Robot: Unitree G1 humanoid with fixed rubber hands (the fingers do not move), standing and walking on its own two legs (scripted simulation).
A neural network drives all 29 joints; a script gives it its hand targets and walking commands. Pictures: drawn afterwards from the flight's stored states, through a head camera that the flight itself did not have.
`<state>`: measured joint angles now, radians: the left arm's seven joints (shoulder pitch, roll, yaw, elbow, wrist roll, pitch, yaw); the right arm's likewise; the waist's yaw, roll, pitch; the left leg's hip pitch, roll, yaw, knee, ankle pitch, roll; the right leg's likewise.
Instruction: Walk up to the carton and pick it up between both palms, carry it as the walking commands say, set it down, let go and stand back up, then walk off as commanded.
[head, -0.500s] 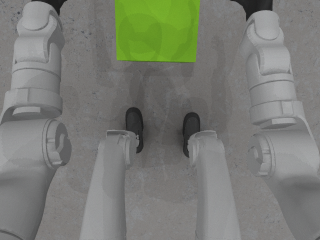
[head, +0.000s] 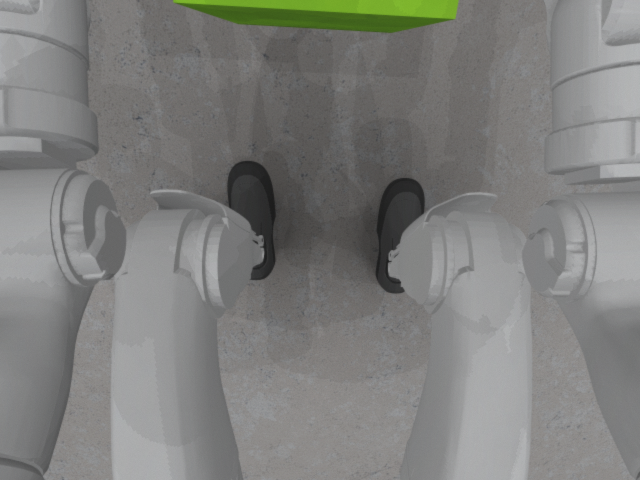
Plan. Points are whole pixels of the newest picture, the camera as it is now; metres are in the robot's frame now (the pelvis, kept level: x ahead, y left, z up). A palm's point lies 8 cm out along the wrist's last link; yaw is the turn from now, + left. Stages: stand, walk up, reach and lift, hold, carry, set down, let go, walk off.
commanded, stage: reach and lift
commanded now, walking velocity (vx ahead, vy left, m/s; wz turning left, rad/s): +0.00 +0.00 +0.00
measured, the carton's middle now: out of the picture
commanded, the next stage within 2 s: none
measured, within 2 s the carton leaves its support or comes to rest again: neither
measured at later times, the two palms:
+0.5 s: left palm out of the picture +0.56 +0.19 -0.28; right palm out of the picture +0.56 -0.17 -0.27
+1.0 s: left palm out of the picture +0.56 +0.18 -0.27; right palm out of the picture +0.56 -0.15 -0.26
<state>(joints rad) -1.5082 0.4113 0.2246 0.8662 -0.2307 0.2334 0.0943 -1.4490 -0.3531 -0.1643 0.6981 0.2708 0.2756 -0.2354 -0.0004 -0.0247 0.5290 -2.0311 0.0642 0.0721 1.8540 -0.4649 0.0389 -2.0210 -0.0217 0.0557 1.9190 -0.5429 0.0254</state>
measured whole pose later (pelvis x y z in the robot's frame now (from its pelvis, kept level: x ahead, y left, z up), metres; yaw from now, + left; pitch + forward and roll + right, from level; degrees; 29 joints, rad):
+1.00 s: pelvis +0.00 +0.01 -0.07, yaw -1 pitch +35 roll +0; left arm -1.59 0.42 0.07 1.10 -0.26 0.14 0.10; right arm -1.56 -0.32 -0.16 1.01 0.29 0.13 -0.16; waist 0.00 -0.04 0.52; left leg -2.22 0.07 0.06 2.10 -0.49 0.07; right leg -2.18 -0.01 0.06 2.15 -0.58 0.05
